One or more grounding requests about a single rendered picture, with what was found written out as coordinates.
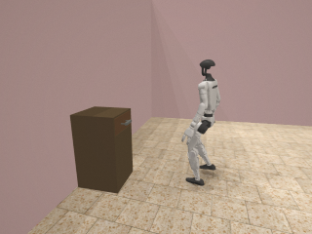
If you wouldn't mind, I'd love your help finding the robot left forearm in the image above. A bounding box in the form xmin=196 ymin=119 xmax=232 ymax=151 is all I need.
xmin=189 ymin=103 xmax=206 ymax=130

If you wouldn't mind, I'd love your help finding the left robot foot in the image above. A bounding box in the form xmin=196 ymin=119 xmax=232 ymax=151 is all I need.
xmin=185 ymin=177 xmax=205 ymax=186

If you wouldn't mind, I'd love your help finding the right robot upper arm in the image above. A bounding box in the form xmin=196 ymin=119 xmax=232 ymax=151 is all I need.
xmin=215 ymin=79 xmax=221 ymax=103

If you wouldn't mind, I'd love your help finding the robot foot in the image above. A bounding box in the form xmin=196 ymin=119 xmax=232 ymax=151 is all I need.
xmin=185 ymin=177 xmax=205 ymax=186
xmin=199 ymin=164 xmax=216 ymax=171

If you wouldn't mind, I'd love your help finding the cabinet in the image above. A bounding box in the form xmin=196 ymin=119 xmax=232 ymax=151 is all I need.
xmin=69 ymin=106 xmax=133 ymax=194

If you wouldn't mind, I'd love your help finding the handle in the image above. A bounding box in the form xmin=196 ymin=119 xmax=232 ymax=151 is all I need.
xmin=121 ymin=119 xmax=132 ymax=126

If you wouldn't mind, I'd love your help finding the robot right forearm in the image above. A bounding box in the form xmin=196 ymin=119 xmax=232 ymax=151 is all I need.
xmin=212 ymin=101 xmax=220 ymax=115

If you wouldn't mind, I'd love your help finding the left robot hand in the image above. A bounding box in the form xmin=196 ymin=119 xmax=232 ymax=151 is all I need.
xmin=181 ymin=127 xmax=194 ymax=145

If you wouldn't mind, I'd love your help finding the left robot upper arm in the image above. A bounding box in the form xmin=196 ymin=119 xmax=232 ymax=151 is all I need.
xmin=198 ymin=81 xmax=209 ymax=110

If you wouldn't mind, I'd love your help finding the drawer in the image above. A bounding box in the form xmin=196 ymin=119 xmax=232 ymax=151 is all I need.
xmin=114 ymin=110 xmax=131 ymax=136

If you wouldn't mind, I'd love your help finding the right robot foot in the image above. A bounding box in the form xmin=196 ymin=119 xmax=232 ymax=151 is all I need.
xmin=199 ymin=164 xmax=216 ymax=171

